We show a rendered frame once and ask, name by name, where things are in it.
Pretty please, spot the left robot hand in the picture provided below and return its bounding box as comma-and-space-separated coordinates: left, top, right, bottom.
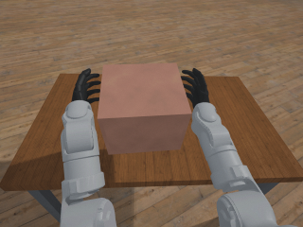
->
71, 68, 101, 104

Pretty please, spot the robot left forearm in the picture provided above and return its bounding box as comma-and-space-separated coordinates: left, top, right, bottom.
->
60, 100, 105, 227

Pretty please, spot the robot left upper arm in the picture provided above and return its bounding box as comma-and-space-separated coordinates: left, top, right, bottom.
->
61, 198, 117, 227

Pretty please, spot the robot right forearm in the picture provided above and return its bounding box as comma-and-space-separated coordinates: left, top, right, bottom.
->
191, 102, 276, 220

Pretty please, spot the right robot hand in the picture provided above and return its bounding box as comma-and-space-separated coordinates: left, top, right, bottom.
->
181, 68, 210, 109

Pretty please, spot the carton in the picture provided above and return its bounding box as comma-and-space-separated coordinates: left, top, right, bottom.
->
97, 62, 192, 155

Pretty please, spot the table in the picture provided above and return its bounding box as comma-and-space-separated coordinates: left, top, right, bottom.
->
0, 73, 303, 223

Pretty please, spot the robot right upper arm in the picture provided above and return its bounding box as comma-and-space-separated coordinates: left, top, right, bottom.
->
216, 188, 297, 227

